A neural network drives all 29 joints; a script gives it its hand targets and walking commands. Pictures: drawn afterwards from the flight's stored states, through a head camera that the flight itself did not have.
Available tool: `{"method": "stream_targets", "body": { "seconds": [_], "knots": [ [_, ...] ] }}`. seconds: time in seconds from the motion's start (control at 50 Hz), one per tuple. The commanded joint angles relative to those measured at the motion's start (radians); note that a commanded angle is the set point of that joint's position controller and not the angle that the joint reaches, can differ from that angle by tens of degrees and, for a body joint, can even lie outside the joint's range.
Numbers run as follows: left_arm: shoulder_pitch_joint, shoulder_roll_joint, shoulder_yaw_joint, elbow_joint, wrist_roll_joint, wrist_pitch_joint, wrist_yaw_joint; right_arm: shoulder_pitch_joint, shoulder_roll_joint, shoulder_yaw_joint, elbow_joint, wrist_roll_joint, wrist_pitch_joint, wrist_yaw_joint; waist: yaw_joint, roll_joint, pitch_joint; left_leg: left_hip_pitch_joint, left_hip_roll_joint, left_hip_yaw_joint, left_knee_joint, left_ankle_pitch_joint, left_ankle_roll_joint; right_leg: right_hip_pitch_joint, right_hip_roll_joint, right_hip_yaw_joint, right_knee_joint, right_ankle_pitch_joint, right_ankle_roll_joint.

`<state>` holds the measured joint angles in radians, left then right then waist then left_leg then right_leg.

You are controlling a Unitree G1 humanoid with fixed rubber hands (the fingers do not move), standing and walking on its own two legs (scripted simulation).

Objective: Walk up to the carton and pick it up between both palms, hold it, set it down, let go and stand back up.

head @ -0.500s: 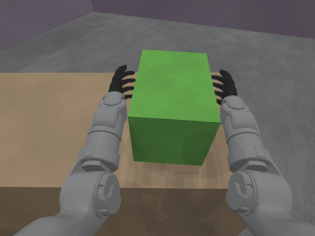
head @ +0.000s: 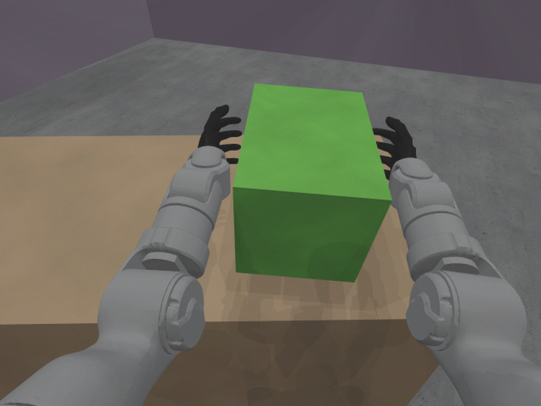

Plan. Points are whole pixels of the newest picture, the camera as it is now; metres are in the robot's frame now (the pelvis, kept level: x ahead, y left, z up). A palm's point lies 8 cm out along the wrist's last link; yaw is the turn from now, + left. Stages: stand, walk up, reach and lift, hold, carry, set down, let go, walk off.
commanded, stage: hold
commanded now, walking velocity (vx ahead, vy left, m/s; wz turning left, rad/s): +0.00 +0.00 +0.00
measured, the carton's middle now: (302, 177) +0.46 -0.05 +0.15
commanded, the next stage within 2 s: none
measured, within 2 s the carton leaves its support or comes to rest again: neither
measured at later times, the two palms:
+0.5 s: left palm (213, 176) +0.44 +0.09 +0.17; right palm (388, 180) +0.44 -0.19 +0.16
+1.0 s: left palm (200, 198) +0.41 +0.11 +0.15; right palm (377, 209) +0.41 -0.17 +0.13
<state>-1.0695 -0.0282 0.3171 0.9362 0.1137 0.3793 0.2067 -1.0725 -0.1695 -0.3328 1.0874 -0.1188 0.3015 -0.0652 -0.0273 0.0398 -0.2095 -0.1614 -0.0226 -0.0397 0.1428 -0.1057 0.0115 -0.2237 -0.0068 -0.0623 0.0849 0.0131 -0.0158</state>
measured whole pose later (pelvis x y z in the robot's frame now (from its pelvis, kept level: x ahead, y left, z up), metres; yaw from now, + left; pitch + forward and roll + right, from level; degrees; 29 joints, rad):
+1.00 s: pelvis +0.00 +0.00 +0.00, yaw +0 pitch +8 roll +0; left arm -0.83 -0.01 0.15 0.81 -0.04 0.27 0.23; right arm -0.80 -0.11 -0.18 0.89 0.02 0.23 -0.15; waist -0.01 0.02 -0.20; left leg -0.20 -0.02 -0.04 0.17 -0.11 0.02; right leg -0.25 -0.01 -0.06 0.08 0.02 -0.01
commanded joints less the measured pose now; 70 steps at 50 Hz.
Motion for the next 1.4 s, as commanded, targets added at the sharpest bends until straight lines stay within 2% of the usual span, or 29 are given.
{"method": "stream_targets", "body": {
  "seconds": [0.0, 0.06, 0.14, 0.18, 0.26, 0.28, 0.34, 0.36, 0.4, 0.48, 0.5, 0.52, 0.58, 0.64, 0.68, 0.76, 0.78, 0.84, 0.88, 0.92, 0.98, 1.0, 1.06, 1.08, 1.14, 1.24, 1.3, 1.38],
  "knots": [
    [-0.657, -0.439, -0.081, -0.086, 0.026, -0.098, -0.090, -0.707, 0.504, 0.094, -0.145, 0.006, -0.089, 0.126, 0.021, -0.044, -0.363, 0.006, 0.045, -0.014, -0.023, 0.234, -0.014, 0.272, 0.021, 0.011, 0.029, 0.114, -0.026],
    [-0.641, -0.432, -0.047, -0.116, 0.064, -0.137, -0.110, -0.719, 0.546, 0.106, -0.190, 0.001, -0.124, 0.137, 0.040, -0.075, -0.459, 0.040, 0.027, -0.007, -0.047, 0.345, 0.004, 0.387, 0.018, 0.022, 0.047, 0.333, -0.002],
    [-0.612, -0.437, -0.054, -0.174, 0.071, -0.164, -0.133, -0.704, 0.613, 0.161, -0.254, 0.013, -0.147, 0.140, 0.054, -0.133, -0.530, 0.049, 0.007, 0.000, -0.111, 0.389, 0.033, 0.545, 0.001, 0.037, 0.077, 0.583, 0.036],
    [-0.592, -0.462, -0.083, -0.197, 0.062, -0.168, -0.144, -0.691, 0.642, 0.197, -0.295, 0.012, -0.150, 0.135, 0.051, -0.169, -0.560, 0.052, 0.003, -0.008, -0.133, 0.387, 0.051, 0.594, -0.002, 0.049, 0.088, 0.642, 0.047],
    [-0.594, -0.474, -0.159, -0.269, 0.014, -0.179, -0.155, -0.679, 0.708, 0.288, -0.395, 0.056, -0.148, 0.105, 0.050, -0.169, -0.599, 0.031, -0.004, -0.006, -0.162, 0.381, 0.078, 0.671, -0.022, 0.068, 0.125, 0.746, 0.073],
    [-0.595, -0.476, -0.188, -0.288, -0.007, -0.182, -0.153, -0.681, 0.725, 0.320, -0.418, 0.069, -0.146, 0.095, 0.053, -0.186, -0.607, 0.018, -0.001, -0.010, -0.161, 0.378, 0.079, 0.674, -0.021, 0.067, 0.141, 0.750, 0.076],
    [-0.605, -0.490, -0.261, -0.323, -0.052, -0.190, -0.146, -0.679, 0.743, 0.375, -0.472, 0.095, -0.141, 0.059, 0.047, -0.165, -0.618, 0.002, 0.005, -0.020, -0.159, 0.349, 0.085, 0.659, -0.032, 0.076, 0.147, 0.711, 0.076],
    [-0.613, -0.487, -0.281, -0.343, -0.070, -0.193, -0.139, -0.673, 0.742, 0.391, -0.484, 0.106, -0.140, 0.048, 0.042, -0.174, -0.611, -0.001, 0.009, -0.022, -0.150, 0.344, 0.083, 0.643, -0.031, 0.077, 0.152, 0.677, 0.072],
    [-0.622, -0.496, -0.326, -0.363, -0.097, -0.195, -0.129, -0.674, 0.745, 0.419, -0.498, 0.133, -0.134, 0.025, 0.034, -0.143, -0.618, -0.006, 0.011, -0.019, -0.131, 0.334, 0.083, 0.622, -0.034, 0.081, 0.153, 0.651, 0.069],
    [-0.624, -0.483, -0.384, -0.364, -0.148, -0.186, -0.108, -0.648, 0.723, 0.441, -0.477, 0.167, -0.113, -0.009, 0.019, -0.113, -0.569, -0.056, 0.014, -0.019, -0.107, 0.292, 0.070, 0.591, -0.034, 0.079, 0.157, 0.569, 0.053],
    [-0.629, -0.478, -0.394, -0.354, -0.158, -0.181, -0.103, -0.641, 0.711, 0.435, -0.466, 0.172, -0.106, -0.013, 0.017, -0.091, -0.548, -0.062, 0.016, -0.023, -0.101, 0.276, 0.068, 0.583, -0.034, 0.077, 0.158, 0.527, 0.048],
    [-0.630, -0.470, -0.395, -0.346, -0.169, -0.177, -0.096, -0.634, 0.695, 0.422, -0.444, 0.168, -0.099, -0.019, 0.005, -0.099, -0.524, -0.061, 0.022, -0.028, -0.096, 0.257, 0.066, 0.557, -0.031, 0.075, 0.151, 0.486, 0.044],
    [-0.596, -0.442, -0.363, -0.275, -0.169, -0.156, -0.082, -0.595, 0.657, 0.382, -0.381, 0.165, -0.076, -0.029, 0.004, -0.080, -0.426, -0.089, 0.020, -0.024, -0.082, 0.214, 0.060, 0.500, -0.026, 0.065, 0.134, 0.393, 0.035],
    [-0.564, -0.432, -0.317, -0.229, -0.133, -0.141, -0.071, -0.539, 0.616, 0.322, -0.312, 0.138, -0.064, -0.026, 0.000, -0.064, -0.379, -0.096, 0.030, -0.025, -0.079, 0.198, 0.051, 0.457, -0.015, 0.053, 0.105, 0.311, 0.023],
    [-0.552, -0.443, -0.295, -0.211, -0.124, -0.138, -0.067, -0.531, 0.609, 0.299, -0.303, 0.121, -0.067, -0.018, -0.006, -0.060, -0.365, -0.081, 0.031, -0.027, -0.069, 0.210, 0.044, 0.429, -0.008, 0.040, 0.095, 0.285, 0.015],
    [-0.556, -0.473, -0.291, -0.223, -0.120, -0.148, -0.051, -0.548, 0.614, 0.304, -0.333, 0.130, -0.091, -0.005, 0.010, -0.045, -0.387, -0.048, 0.033, -0.025, -0.038, 0.267, 0.033, 0.390, 0.011, 0.034, 0.079, 0.244, 0.004],
    [-0.560, -0.493, -0.305, -0.240, -0.126, -0.153, -0.047, -0.559, 0.621, 0.313, -0.352, 0.136, -0.099, -0.003, 0.010, -0.025, -0.417, -0.038, 0.035, -0.029, -0.027, 0.294, 0.028, 0.394, 0.010, 0.037, 0.078, 0.251, -0.004],
    [-0.574, -0.532, -0.356, -0.304, -0.146, -0.175, -0.033, -0.564, 0.642, 0.352, -0.396, 0.156, -0.127, -0.002, 0.011, -0.023, -0.482, -0.003, 0.035, -0.029, 0.011, 0.355, 0.017, 0.377, 0.023, 0.041, 0.088, 0.255, -0.012],
    [-0.583, -0.574, -0.407, -0.342, -0.174, -0.188, -0.025, -0.578, 0.661, 0.393, -0.447, 0.172, -0.144, -0.002, 0.010, -0.001, -0.518, 0.011, 0.037, -0.036, 0.042, 0.406, 0.008, 0.374, 0.026, 0.044, 0.094, 0.251, -0.026],
    [-0.579, -0.606, -0.448, -0.367, -0.202, -0.192, -0.015, -0.585, 0.661, 0.421, -0.497, 0.189, -0.158, -0.006, 0.007, -0.012, -0.524, 0.037, 0.041, -0.035, 0.071, 0.434, 0.003, 0.343, 0.034, 0.044, 0.107, 0.246, -0.028],
    [-0.565, -0.647, -0.503, -0.393, -0.227, -0.195, -0.010, -0.585, 0.679, 0.463, -0.543, 0.203, -0.157, -0.011, -0.009, -0.029, -0.534, 0.045, 0.041, -0.042, 0.096, 0.419, 0.000, 0.318, 0.042, 0.042, 0.112, 0.212, -0.031],
    [-0.573, -0.652, -0.521, -0.401, -0.232, -0.193, -0.007, -0.593, 0.682, 0.477, -0.550, 0.210, -0.155, -0.012, -0.011, -0.016, -0.528, 0.042, 0.039, -0.038, 0.107, 0.413, -0.005, 0.307, 0.040, 0.044, 0.116, 0.196, -0.032],
    [-0.582, -0.674, -0.552, -0.422, -0.251, -0.179, -0.002, -0.586, 0.688, 0.496, -0.550, 0.220, -0.138, -0.017, -0.023, -0.026, -0.501, 0.031, 0.040, -0.035, 0.125, 0.376, -0.005, 0.284, 0.042, 0.040, 0.126, 0.167, -0.036],
    [-0.583, -0.674, -0.548, -0.425, -0.253, -0.174, 0.000, -0.577, 0.684, 0.486, -0.544, 0.209, -0.130, -0.018, -0.032, -0.043, -0.496, 0.027, 0.044, -0.038, 0.127, 0.359, -0.003, 0.289, 0.041, 0.037, 0.130, 0.158, -0.037],
    [-0.553, -0.660, -0.519, -0.387, -0.238, -0.156, 0.000, -0.565, 0.672, 0.464, -0.539, 0.203, -0.109, -0.024, -0.027, -0.044, -0.450, -0.002, 0.041, -0.033, 0.132, 0.322, -0.001, 0.286, 0.038, 0.040, 0.136, 0.150, -0.034],
    [-0.515, -0.596, -0.425, -0.302, -0.169, -0.137, -0.008, -0.518, 0.653, 0.418, -0.458, 0.176, -0.088, -0.018, 0.003, -0.034, -0.347, -0.079, 0.034, -0.019, 0.100, 0.212, 0.017, 0.296, 0.032, 0.040, 0.141, 0.115, -0.021],
    [-0.477, -0.579, -0.371, -0.279, -0.137, -0.142, -0.019, -0.505, 0.656, 0.395, -0.456, 0.156, -0.094, -0.015, 0.014, -0.074, -0.367, -0.089, 0.028, -0.019, 0.088, 0.232, 0.030, 0.347, 0.026, 0.044, 0.154, 0.199, -0.013],
    [-0.463, -0.552, -0.367, -0.297, -0.131, -0.161, -0.026, -0.508, 0.683, 0.420, -0.494, 0.174, -0.112, -0.018, 0.032, -0.084, -0.408, -0.095, 0.018, -0.015, 0.071, 0.288, 0.045, 0.439, 0.013, 0.065, 0.186, 0.368, 0.005]
  ]
}}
